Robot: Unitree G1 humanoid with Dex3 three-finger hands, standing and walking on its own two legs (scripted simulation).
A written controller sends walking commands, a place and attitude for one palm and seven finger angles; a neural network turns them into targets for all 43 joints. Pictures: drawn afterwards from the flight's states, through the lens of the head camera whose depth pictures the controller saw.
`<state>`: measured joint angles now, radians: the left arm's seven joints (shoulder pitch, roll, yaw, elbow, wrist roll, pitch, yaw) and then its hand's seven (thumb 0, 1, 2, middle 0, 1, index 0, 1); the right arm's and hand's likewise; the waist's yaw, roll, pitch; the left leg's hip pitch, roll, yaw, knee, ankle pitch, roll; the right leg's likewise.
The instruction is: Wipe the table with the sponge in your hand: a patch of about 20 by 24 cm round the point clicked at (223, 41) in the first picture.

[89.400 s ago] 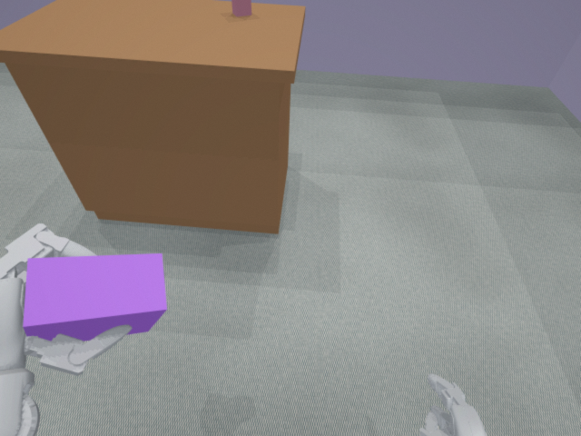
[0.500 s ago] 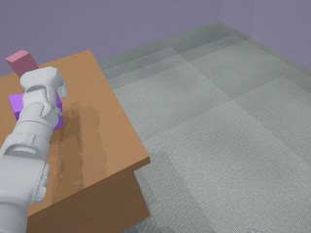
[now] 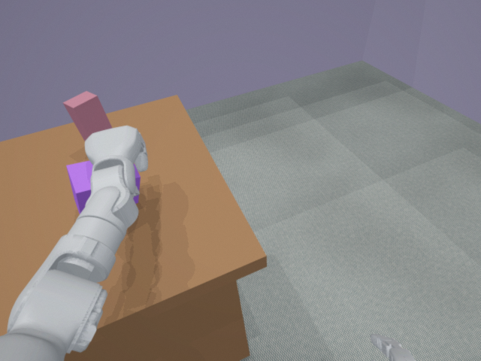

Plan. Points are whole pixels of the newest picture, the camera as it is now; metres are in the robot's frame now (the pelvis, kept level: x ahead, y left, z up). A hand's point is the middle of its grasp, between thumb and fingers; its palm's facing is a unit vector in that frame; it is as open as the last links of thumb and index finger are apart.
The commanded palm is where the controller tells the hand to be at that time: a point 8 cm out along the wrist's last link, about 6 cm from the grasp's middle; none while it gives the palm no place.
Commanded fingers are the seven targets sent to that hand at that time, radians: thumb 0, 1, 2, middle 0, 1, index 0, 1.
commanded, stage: wipe back along the third lane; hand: left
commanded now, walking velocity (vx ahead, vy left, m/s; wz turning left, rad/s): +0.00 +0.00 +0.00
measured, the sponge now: (106, 193) +0.40 +0.29 +0.08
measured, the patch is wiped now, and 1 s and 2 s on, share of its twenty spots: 1.00 1.00 1.00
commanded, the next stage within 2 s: slide back across to the middle lane in 1.18 s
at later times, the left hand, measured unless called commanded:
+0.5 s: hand (125, 179) +0.39 +0.23 +0.13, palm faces +0.10 -0.04 -0.99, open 6.8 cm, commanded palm +0.33 +0.20 +0.16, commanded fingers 0.00 0.10 1.30 -1.20 -1.60 -1.20 -1.60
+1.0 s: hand (139, 196) +0.34 +0.19 +0.13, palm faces +0.20 -0.12 -0.97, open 6.8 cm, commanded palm +0.28 +0.16 +0.16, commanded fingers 0.00 0.10 1.30 -1.20 -1.60 -1.20 -1.60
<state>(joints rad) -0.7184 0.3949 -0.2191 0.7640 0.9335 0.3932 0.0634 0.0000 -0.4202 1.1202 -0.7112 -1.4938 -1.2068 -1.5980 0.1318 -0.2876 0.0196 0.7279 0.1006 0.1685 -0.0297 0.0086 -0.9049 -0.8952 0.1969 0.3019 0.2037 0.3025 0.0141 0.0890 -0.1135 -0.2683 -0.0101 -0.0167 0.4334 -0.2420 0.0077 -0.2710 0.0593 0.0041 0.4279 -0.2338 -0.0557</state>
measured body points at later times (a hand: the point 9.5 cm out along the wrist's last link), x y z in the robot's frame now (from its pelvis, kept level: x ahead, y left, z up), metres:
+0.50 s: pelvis +0.03 +0.04 +0.00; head +0.01 +0.00 +0.44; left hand +0.38 +0.23 +0.18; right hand +0.27 -0.15 -0.09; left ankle -0.02 +0.12 -0.74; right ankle -0.01 -0.08 -0.74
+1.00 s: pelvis +0.01 +0.02 -0.01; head -0.01 -0.02 +0.44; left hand +0.33 +0.19 +0.18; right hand +0.26 -0.17 -0.09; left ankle -0.02 +0.12 -0.74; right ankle -0.01 -0.08 -0.74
